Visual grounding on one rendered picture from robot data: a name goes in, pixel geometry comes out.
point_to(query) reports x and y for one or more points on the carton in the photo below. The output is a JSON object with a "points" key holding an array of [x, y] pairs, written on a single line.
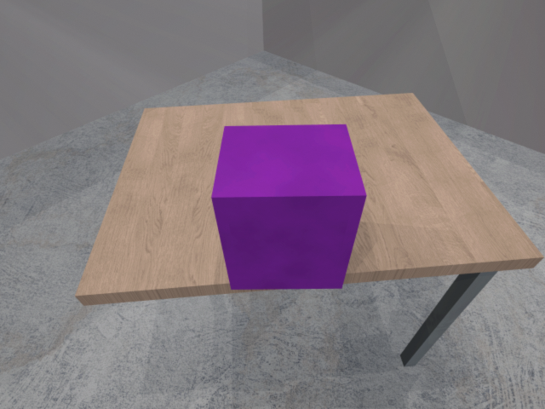
{"points": [[288, 201]]}

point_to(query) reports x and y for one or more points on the table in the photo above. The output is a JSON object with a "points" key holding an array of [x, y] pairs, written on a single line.
{"points": [[427, 212]]}

